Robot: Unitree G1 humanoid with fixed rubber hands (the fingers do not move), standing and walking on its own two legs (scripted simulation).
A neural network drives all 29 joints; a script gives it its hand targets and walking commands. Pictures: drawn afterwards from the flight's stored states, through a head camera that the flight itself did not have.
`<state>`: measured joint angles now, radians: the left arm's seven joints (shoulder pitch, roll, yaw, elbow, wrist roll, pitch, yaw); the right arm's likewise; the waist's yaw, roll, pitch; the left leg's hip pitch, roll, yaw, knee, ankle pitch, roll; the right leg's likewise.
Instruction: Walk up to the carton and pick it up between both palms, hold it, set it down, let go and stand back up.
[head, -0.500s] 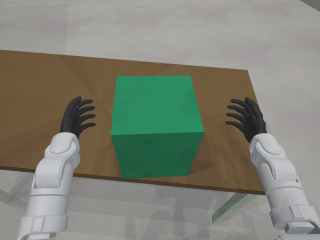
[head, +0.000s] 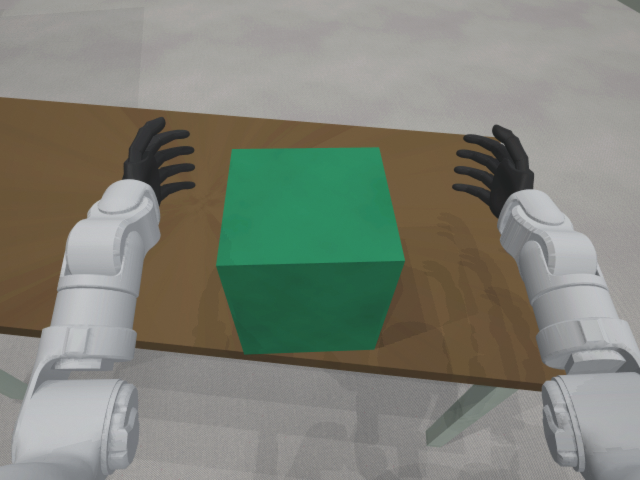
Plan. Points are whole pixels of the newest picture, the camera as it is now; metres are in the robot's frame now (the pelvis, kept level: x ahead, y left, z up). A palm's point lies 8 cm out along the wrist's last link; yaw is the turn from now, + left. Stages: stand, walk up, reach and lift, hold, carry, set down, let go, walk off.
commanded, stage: reach and lift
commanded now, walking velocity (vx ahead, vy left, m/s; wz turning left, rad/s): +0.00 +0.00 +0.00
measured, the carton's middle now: (308, 256) +0.43 +0.05 -0.01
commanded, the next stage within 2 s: none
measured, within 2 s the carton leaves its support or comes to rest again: neither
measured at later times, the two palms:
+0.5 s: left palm (151, 214) +0.39 +0.25 +0.10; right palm (467, 205) +0.45 -0.15 +0.10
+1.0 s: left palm (182, 249) +0.40 +0.23 +0.03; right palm (445, 240) +0.44 -0.14 +0.04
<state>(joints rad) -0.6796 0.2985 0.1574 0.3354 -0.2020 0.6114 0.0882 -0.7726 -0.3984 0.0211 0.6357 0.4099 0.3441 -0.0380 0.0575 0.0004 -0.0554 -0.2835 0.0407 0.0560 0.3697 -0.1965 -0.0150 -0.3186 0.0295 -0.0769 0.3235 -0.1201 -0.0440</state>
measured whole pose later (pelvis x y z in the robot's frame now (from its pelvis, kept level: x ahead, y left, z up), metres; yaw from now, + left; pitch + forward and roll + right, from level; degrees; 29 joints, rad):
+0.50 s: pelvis +0.01 +0.00 +0.00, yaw +1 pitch +8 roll -1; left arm -0.68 0.23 0.13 0.65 -0.13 0.28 0.07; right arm -0.81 -0.30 -0.02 0.93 0.29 0.13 -0.03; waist 0.08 0.00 -0.07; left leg -0.32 0.04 0.03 0.39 -0.21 -0.02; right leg -0.32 0.03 -0.10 0.30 -0.12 -0.04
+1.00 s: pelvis +0.00 +0.01 -0.02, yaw +1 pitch +19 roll -2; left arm -0.81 0.16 0.07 1.25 -0.18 -0.28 0.11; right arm -0.89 -0.25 0.06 1.32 0.30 -0.24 -0.04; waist 0.09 0.02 -0.22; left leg -0.65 0.05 0.03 0.58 -0.27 -0.01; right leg -0.65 0.02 -0.10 0.47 -0.16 -0.04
